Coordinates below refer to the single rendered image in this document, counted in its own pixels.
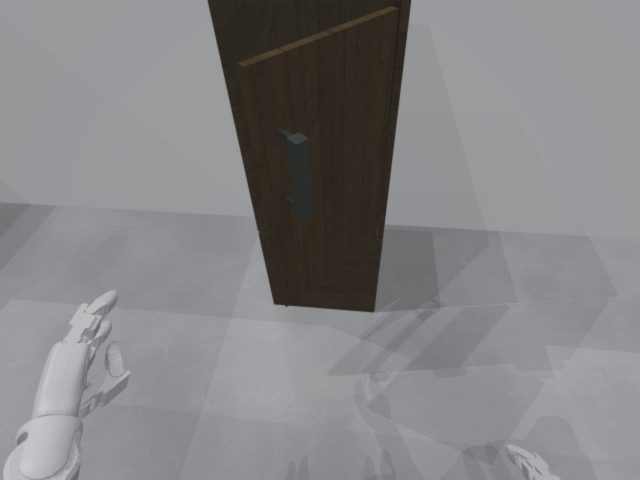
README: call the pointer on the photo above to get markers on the handle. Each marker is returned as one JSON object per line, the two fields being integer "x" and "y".
{"x": 300, "y": 173}

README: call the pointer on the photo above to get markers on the cupboard door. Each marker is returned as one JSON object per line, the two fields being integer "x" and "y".
{"x": 334, "y": 88}

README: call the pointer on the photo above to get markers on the left robot hand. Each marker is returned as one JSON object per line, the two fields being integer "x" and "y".
{"x": 61, "y": 387}

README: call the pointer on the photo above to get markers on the robot left forearm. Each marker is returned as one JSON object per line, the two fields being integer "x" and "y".
{"x": 47, "y": 448}

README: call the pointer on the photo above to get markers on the right robot hand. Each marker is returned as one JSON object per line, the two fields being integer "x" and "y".
{"x": 532, "y": 465}

